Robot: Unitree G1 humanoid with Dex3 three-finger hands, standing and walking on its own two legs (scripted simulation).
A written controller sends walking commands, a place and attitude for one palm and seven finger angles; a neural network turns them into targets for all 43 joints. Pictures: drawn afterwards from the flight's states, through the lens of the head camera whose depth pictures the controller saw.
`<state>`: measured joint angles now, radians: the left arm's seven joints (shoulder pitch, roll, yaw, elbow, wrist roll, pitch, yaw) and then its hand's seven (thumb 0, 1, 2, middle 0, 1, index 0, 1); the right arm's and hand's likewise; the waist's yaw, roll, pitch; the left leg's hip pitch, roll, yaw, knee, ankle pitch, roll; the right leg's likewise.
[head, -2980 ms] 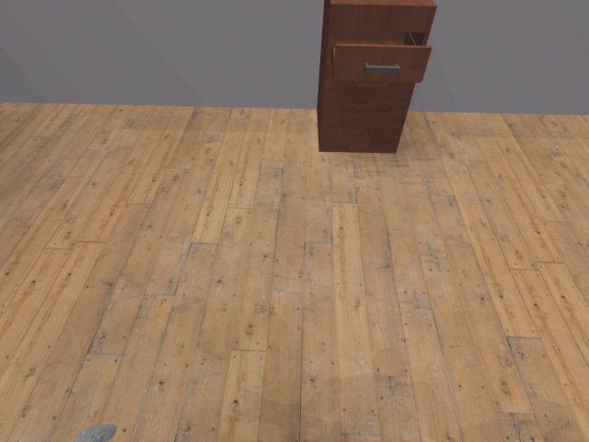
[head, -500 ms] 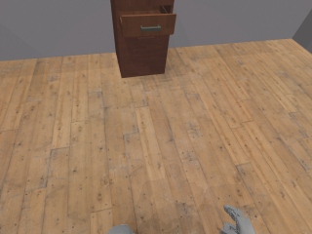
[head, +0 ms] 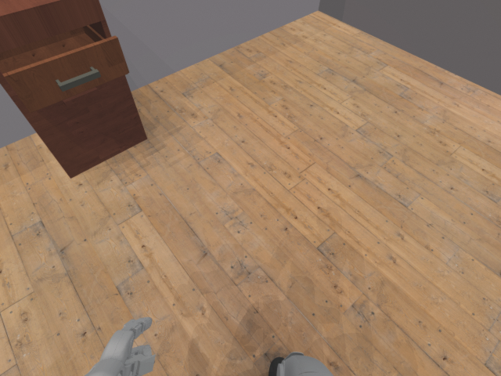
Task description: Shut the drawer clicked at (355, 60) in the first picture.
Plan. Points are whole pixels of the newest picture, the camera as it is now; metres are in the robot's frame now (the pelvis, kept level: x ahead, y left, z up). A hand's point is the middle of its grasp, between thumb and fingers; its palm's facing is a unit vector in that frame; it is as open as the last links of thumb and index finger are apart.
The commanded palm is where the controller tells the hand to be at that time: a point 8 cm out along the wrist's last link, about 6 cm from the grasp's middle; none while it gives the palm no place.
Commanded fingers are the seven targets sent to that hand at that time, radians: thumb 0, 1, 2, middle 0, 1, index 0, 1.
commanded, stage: walk to a spot facing it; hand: left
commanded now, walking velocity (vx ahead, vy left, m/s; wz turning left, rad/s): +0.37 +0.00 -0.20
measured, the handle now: (77, 77) +1.09 +0.58 -0.18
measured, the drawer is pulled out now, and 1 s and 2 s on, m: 0.15 0.15 0.15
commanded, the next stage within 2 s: turn to face it in 1.18 s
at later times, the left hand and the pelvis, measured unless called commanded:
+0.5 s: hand (129, 333) +0.23 +0.23 -0.18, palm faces -0.04 -0.98 -0.18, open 7.3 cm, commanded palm none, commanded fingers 0.00 0.90 0.90 -0.20 -0.30 -0.20 -0.30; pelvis +0.21 +0.03 +0.01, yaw -6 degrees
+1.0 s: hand (198, 186) +0.57 +0.11 -0.17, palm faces -0.16 -0.97 -0.19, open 7.4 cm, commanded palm none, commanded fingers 0.00 0.90 0.90 -0.20 -0.30 -0.20 -0.30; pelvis +0.45 -0.05 -0.01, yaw -11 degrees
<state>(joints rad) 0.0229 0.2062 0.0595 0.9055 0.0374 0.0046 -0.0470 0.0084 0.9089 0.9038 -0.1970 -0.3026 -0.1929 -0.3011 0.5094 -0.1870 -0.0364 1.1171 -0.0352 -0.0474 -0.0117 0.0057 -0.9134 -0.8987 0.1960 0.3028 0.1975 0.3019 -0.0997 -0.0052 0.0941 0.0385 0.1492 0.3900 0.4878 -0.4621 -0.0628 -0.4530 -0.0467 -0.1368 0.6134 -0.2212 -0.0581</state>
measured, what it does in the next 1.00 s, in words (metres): walks ahead: right foot, then left foot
